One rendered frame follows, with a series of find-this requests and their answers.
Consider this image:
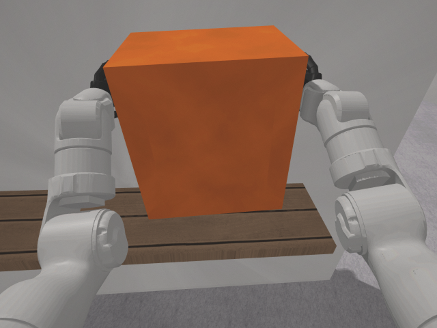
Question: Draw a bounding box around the robot right forearm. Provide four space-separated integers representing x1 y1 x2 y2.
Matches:
300 79 427 240

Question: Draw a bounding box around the right robot upper arm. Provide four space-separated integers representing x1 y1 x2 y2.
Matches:
335 184 437 328

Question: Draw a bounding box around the table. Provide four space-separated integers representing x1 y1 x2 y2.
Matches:
0 183 336 271

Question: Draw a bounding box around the carton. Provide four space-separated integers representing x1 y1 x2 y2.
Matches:
103 25 309 219

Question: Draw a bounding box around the robot left forearm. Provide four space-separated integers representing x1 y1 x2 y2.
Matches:
37 88 115 267

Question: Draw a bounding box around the left robot hand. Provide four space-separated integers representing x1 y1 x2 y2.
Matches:
90 60 118 118

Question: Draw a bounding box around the left robot upper arm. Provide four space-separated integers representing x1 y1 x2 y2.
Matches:
0 208 128 328

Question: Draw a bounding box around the right robot hand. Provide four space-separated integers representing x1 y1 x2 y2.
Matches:
303 53 322 87

